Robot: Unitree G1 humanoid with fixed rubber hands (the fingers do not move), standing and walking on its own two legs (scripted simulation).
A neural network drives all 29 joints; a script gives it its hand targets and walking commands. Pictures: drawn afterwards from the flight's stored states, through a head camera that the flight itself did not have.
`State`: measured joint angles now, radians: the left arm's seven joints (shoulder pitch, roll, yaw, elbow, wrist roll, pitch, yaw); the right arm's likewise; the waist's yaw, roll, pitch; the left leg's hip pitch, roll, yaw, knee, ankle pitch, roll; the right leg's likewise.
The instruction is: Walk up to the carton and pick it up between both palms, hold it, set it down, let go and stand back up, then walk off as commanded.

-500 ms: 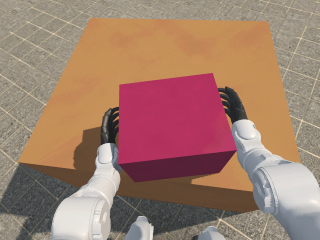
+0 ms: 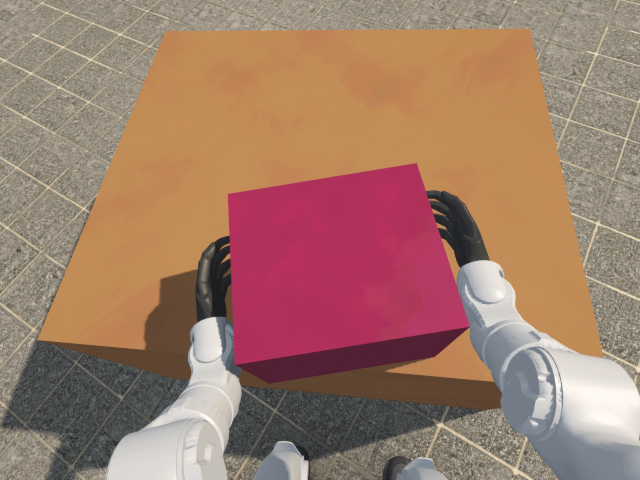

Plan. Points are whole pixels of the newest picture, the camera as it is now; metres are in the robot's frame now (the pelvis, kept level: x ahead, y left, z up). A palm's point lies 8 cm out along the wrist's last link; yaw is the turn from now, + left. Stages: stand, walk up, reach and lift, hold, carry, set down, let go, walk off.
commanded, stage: reach and lift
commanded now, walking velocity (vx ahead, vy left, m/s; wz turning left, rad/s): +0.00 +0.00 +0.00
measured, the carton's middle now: (338, 280) +0.38 +0.04 -0.07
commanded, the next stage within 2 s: none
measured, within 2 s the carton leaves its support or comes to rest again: leaves its support in 0.66 s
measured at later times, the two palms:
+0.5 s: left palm (212, 306) +0.33 +0.21 -0.05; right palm (467, 250) +0.42 -0.12 -0.03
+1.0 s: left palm (205, 300) +0.33 +0.21 -0.02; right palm (476, 236) +0.42 -0.12 +0.02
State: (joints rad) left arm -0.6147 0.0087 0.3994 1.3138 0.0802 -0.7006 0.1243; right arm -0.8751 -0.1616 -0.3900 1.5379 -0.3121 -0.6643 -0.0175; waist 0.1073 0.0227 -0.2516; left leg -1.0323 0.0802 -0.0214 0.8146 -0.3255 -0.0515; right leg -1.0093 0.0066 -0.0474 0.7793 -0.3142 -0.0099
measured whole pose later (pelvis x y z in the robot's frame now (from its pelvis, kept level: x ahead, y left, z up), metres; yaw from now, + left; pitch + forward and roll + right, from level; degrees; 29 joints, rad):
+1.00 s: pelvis +0.00 +0.01 +0.01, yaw +1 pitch +27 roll -3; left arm -0.59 0.05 0.16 1.36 -0.13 -0.66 0.16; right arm -0.86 -0.15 -0.09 1.52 -0.08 -0.57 -0.06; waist 0.05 0.03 -0.30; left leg -0.94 0.08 -0.05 0.75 -0.29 -0.05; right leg -0.87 0.01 -0.08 0.67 -0.27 -0.01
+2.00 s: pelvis +0.02 +0.01 +0.06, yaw +5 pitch +6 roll -1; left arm -0.39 0.05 0.12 0.63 0.00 -0.01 0.14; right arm -0.49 -0.13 -0.02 0.72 0.15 0.00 -0.12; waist -0.04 0.00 -0.12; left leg -0.30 0.05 -0.06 0.38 -0.19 -0.04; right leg -0.21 -0.01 -0.11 0.28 -0.17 0.01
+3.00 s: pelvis +0.02 +0.01 +0.06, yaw +4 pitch -2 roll -1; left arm -0.35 0.01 0.21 0.04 0.13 0.53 0.02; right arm -0.45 -0.10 -0.03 0.32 0.17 0.33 -0.16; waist -0.08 -0.03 -0.02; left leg -0.12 0.04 -0.04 0.34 -0.19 -0.03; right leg -0.06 -0.02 -0.08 0.26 -0.17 0.02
